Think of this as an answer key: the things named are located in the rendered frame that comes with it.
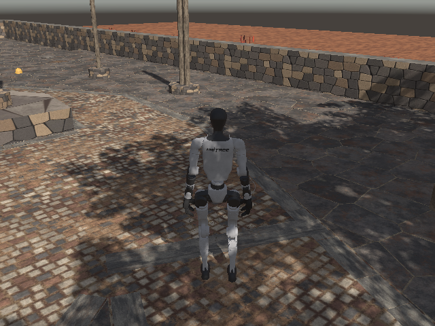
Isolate right robot hand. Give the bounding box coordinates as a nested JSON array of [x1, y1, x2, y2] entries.
[[237, 197, 252, 216]]

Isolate right robot upper arm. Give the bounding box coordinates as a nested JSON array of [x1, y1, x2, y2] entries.
[[232, 138, 247, 177]]

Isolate right robot forearm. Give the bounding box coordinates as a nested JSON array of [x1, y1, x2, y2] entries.
[[240, 167, 251, 200]]

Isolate left robot thigh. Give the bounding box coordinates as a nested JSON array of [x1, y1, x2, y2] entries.
[[194, 189, 210, 238]]

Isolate left robot upper arm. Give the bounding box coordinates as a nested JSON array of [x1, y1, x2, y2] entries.
[[188, 137, 204, 176]]

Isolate robot thigh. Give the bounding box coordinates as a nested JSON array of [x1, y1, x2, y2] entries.
[[226, 189, 241, 239], [194, 189, 210, 238]]

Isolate right robot thigh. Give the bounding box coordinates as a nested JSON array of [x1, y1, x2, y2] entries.
[[226, 189, 241, 239]]

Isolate left robot hand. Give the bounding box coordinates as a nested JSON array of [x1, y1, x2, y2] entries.
[[183, 198, 199, 216]]

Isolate left robot forearm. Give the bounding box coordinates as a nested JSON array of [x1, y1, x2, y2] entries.
[[184, 166, 196, 199]]

